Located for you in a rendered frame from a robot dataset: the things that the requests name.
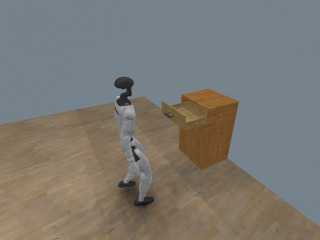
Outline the robot left foot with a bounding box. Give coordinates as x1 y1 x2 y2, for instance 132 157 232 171
118 180 136 188

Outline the robot head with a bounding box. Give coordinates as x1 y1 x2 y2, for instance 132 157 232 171
114 76 134 107

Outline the robot right upper arm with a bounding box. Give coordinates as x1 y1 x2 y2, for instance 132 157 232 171
120 106 136 142

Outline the robot right hand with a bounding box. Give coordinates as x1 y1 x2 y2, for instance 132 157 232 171
128 163 141 180

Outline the cabinet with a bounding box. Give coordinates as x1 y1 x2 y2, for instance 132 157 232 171
178 89 239 170

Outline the handle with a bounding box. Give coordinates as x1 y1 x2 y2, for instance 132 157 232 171
164 112 174 119

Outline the right robot forearm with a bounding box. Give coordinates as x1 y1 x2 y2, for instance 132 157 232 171
122 136 136 165

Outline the drawer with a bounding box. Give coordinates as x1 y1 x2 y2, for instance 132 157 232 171
162 100 208 131

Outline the robot left upper arm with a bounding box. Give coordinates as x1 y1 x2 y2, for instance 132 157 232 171
114 96 120 121

